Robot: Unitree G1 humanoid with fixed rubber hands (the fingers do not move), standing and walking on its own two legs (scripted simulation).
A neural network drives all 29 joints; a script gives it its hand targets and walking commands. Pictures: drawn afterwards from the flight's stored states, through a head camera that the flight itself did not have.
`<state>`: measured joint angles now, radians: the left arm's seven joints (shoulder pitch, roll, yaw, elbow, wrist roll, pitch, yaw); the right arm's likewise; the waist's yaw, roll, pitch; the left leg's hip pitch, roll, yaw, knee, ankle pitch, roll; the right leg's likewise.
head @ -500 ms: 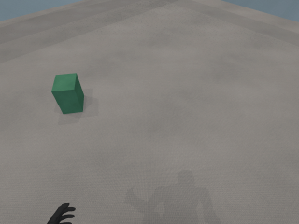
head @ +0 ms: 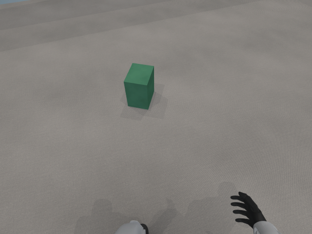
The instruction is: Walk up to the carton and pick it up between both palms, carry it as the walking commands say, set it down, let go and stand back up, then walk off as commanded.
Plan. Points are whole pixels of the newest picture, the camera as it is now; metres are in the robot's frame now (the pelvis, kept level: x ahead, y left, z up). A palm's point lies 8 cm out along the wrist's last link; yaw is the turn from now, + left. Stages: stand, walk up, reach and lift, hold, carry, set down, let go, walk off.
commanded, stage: walk up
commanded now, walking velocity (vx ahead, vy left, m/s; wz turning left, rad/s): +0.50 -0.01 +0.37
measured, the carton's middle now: (140, 86) +1.20 +0.27 -0.61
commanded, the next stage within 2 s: none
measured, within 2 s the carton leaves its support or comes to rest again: neither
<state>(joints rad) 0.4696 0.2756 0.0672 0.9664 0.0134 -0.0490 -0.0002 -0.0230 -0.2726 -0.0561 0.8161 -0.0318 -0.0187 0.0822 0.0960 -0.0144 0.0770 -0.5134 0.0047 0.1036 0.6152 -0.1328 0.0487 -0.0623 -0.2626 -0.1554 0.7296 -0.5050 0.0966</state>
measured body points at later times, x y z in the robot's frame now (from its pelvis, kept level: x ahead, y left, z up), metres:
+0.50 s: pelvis +0.27 +0.00 +0.02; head +0.29 +0.01 +0.47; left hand +0.47 +0.23 -0.08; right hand +0.19 -0.25 -0.12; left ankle +0.11 +0.10 -0.71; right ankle +0.40 -0.11 -0.70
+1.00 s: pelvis +0.49 +0.10 +0.01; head +0.52 +0.12 +0.46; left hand +0.35 +0.33 -0.13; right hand +0.71 -0.10 -0.10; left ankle +0.55 +0.24 -0.72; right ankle +0.40 -0.10 -0.70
